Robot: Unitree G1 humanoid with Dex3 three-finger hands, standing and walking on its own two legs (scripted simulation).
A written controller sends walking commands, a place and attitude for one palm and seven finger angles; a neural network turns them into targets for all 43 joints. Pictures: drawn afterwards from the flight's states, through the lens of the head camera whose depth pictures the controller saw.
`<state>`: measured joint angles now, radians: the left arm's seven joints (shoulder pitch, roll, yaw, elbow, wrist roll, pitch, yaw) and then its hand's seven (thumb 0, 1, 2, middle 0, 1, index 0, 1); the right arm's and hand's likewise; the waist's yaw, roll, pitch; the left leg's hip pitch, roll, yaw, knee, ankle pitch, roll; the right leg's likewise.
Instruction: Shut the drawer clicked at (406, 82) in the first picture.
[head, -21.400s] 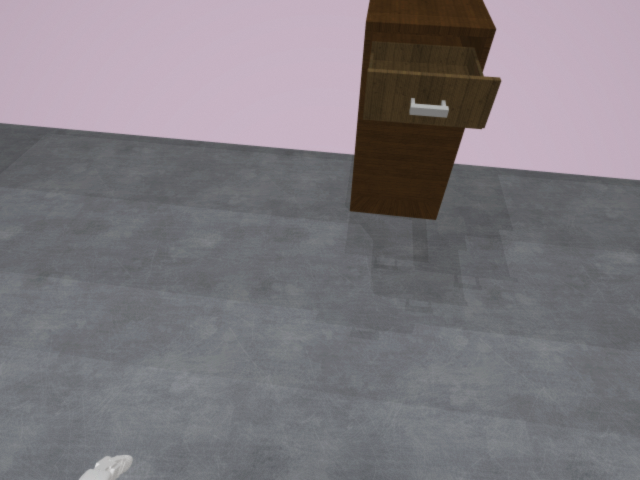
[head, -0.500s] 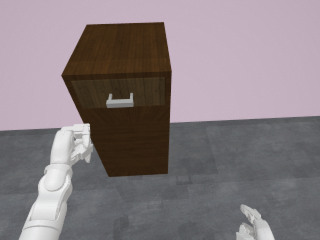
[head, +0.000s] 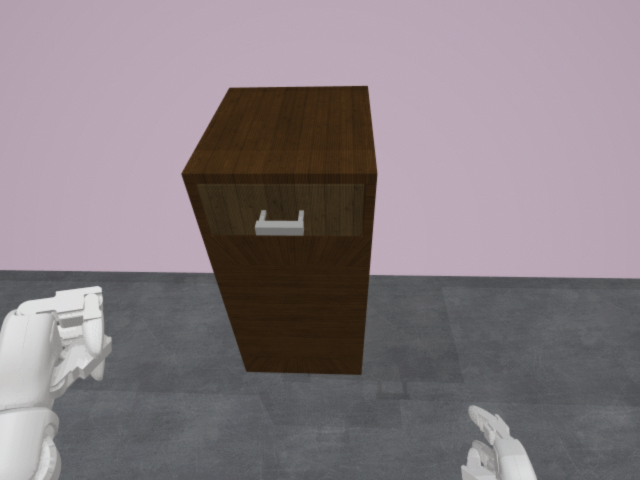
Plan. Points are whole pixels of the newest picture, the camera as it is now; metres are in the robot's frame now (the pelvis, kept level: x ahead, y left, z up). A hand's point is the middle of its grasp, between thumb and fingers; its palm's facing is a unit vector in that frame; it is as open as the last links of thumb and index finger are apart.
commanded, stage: draw the hand back to the body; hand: left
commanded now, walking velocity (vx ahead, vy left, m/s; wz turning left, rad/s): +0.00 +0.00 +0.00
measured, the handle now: (281, 221) +0.63 +0.17 -0.05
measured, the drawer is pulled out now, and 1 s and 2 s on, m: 0.00 0.00 0.00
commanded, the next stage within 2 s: step back with the hand held close in 0.22 s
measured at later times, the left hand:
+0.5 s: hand (97, 340) +0.19 +0.24 +0.16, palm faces +0.38 -0.81 -0.44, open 3.3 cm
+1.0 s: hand (42, 420) +0.12 +0.25 +0.15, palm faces +0.36 -0.80 -0.48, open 3.3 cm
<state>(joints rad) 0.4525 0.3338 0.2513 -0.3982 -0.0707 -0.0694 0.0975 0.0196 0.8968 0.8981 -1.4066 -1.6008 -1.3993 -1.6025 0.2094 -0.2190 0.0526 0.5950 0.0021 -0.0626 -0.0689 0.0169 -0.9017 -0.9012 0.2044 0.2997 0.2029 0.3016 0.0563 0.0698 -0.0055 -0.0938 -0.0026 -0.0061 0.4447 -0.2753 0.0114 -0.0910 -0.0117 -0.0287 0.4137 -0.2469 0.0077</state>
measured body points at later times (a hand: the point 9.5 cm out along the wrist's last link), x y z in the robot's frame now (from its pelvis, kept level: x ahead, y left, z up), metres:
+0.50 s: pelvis +0.00 +0.00 +0.00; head +0.00 -0.02 +0.45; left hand +0.17 +0.28 +0.19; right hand +0.18 -0.23 -0.08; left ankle -0.02 +0.11 -0.74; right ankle -0.01 -0.13 -0.74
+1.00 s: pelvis -0.07 +0.01 -0.01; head -0.06 +0.01 +0.44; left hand +0.09 +0.29 +0.18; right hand +0.12 -0.22 -0.08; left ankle -0.02 +0.11 -0.74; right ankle -0.01 -0.13 -0.74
